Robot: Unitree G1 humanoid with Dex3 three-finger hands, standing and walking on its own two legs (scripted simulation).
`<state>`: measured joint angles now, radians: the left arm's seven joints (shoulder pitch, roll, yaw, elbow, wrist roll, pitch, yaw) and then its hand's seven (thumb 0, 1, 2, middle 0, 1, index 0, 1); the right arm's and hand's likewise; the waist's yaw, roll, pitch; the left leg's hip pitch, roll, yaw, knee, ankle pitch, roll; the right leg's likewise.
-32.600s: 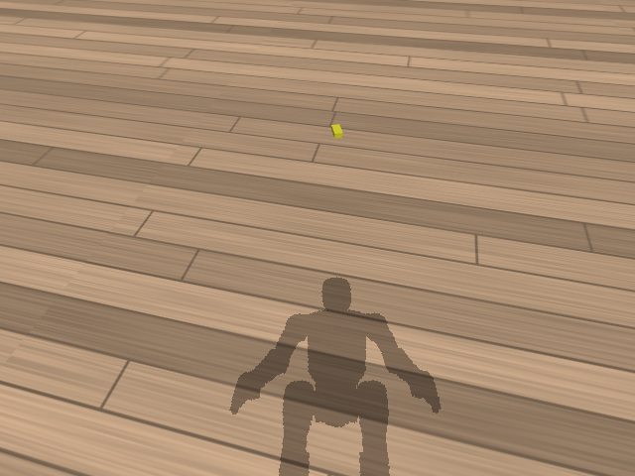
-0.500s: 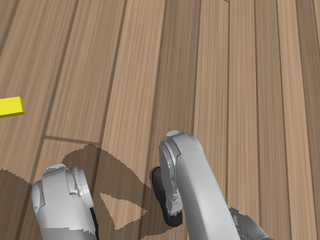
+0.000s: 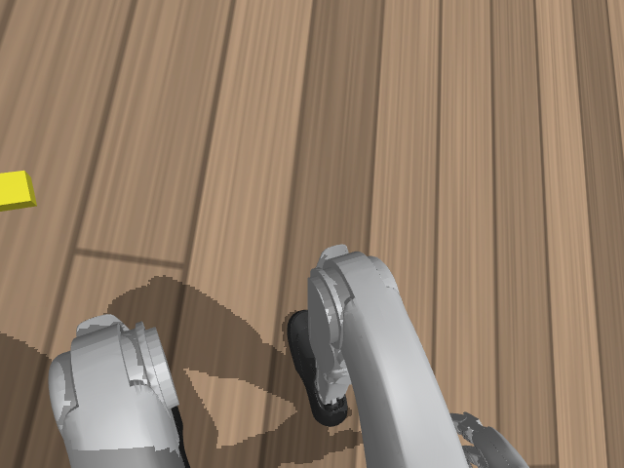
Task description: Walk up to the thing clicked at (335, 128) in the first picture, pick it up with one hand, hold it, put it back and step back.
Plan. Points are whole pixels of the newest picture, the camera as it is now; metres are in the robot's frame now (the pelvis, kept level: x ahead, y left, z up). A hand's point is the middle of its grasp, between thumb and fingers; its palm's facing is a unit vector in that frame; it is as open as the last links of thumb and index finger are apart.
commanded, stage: home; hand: left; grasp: from above
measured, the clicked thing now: out of the picture +0.52 +0.31 -0.31
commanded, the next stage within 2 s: none
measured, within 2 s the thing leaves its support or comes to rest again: neither
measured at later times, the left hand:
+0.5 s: hand out of the picture +0.43 +0.33 -0.04, palm faces -0.32 -0.44 -0.84, open 8.6 cm
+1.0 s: hand out of the picture +0.29 +0.23 +0.17, palm faces +0.06 -0.92 -0.39, open 7.4 cm
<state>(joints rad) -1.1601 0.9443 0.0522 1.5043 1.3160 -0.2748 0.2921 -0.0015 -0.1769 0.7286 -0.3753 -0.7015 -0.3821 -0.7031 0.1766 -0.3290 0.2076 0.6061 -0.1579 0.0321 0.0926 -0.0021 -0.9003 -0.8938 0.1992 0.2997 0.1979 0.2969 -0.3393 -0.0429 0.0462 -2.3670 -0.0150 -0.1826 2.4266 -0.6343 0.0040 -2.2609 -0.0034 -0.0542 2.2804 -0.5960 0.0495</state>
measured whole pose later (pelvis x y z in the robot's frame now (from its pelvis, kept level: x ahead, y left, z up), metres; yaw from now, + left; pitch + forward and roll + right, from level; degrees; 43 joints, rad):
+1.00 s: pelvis +0.04 -0.01 +0.27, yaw +8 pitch +25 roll -4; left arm 0.00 0.33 0.05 0.27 0.09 0.30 0.06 0.01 0.89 0.90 -0.21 -0.30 -0.21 -0.30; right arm 0.11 -0.22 0.04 0.55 0.04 -0.07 -0.05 0.00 -0.90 -0.90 0.20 0.30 0.20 0.30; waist -0.07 0.04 -0.18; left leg -1.38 0.03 -0.09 1.56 -0.61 -0.02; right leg -1.34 -0.03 -0.04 1.49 -0.57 0.04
